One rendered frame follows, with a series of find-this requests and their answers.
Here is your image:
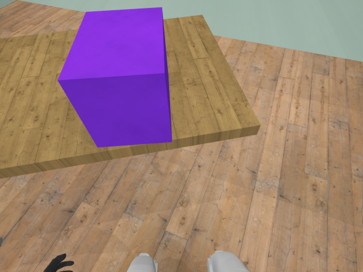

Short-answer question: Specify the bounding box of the robot thigh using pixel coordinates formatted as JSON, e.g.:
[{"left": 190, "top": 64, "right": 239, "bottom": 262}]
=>
[
  {"left": 127, "top": 256, "right": 158, "bottom": 272},
  {"left": 207, "top": 252, "right": 249, "bottom": 272}
]

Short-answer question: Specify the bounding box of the right robot thigh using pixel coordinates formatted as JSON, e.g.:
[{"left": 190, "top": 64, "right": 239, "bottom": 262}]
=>
[{"left": 207, "top": 252, "right": 249, "bottom": 272}]

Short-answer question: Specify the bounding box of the left robot thigh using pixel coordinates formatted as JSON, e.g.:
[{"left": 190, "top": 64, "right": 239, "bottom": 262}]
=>
[{"left": 127, "top": 256, "right": 158, "bottom": 272}]

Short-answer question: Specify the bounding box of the left robot hand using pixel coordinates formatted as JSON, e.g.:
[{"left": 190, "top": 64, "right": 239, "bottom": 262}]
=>
[{"left": 44, "top": 253, "right": 74, "bottom": 272}]

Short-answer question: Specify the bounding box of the carton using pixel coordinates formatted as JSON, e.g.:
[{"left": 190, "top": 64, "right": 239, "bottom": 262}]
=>
[{"left": 58, "top": 7, "right": 172, "bottom": 147}]

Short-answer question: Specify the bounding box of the table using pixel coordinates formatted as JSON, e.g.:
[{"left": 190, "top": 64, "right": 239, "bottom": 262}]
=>
[{"left": 0, "top": 15, "right": 261, "bottom": 247}]

